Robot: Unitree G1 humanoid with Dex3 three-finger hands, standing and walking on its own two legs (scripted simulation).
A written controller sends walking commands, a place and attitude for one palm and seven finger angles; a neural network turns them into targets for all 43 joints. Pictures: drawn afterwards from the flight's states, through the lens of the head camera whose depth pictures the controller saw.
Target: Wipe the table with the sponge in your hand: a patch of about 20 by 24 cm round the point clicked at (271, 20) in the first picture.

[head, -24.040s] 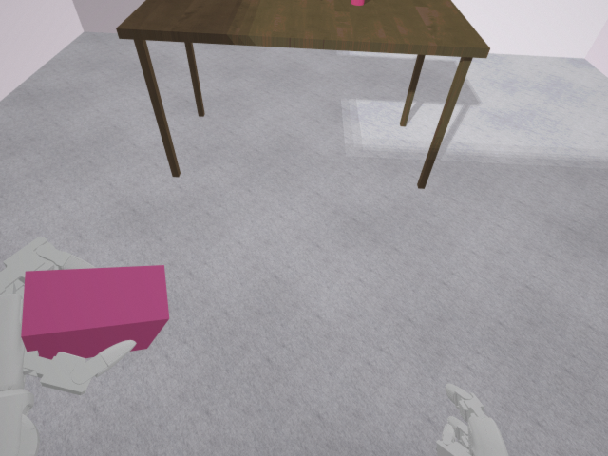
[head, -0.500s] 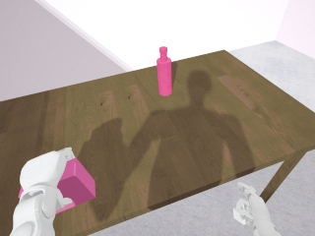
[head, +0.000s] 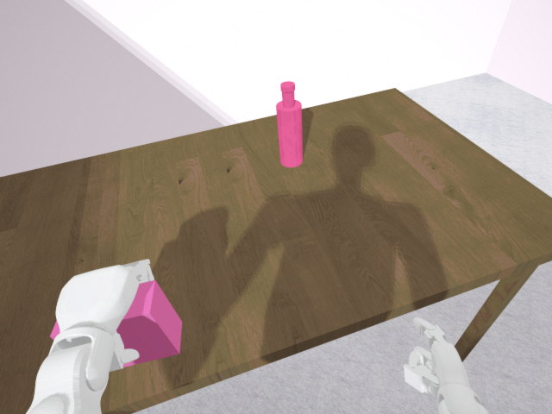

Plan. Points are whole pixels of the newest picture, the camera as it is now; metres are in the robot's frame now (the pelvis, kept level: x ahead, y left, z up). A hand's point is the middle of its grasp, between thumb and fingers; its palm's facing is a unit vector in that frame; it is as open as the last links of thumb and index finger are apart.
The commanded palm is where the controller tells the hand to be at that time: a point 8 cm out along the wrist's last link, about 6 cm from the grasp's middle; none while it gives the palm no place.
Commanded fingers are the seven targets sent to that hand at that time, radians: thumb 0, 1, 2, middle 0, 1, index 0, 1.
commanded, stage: move the sponge above the wiping area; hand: left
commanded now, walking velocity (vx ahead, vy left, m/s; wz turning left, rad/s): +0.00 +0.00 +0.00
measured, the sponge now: (129, 334) +0.19 +0.26 +0.03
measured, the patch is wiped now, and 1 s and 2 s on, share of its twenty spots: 0.00 0.00 0.00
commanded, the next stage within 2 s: lower the sponge onto the table in 1.08 s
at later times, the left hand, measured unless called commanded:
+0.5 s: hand (110, 307) +0.20 +0.27 +0.09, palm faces +0.05 -0.07 -1.00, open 9.8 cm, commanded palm +0.17 +0.27 +0.16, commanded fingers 0.00 0.10 1.30 -1.20 -1.60 -1.20 -1.60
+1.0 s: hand (96, 300) +0.20 +0.28 +0.11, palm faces +0.15 -0.07 -0.99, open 9.8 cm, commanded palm +0.16 +0.27 +0.16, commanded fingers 0.00 0.10 1.30 -1.20 -1.60 -1.20 -1.60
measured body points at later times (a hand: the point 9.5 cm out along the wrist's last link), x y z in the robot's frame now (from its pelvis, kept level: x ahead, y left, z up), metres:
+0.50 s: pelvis +0.00 -0.01 +0.00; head -0.01 -0.05 +0.45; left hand +0.19 +0.27 +0.14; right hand +0.25 -0.20 -0.08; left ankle +0.04 +0.12 -0.74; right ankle +0.01 -0.11 -0.74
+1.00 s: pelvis +0.00 +0.00 +0.00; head -0.02 -0.04 +0.45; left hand +0.19 +0.28 +0.16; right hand +0.25 -0.20 -0.08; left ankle +0.04 +0.12 -0.74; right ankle +0.01 -0.11 -0.74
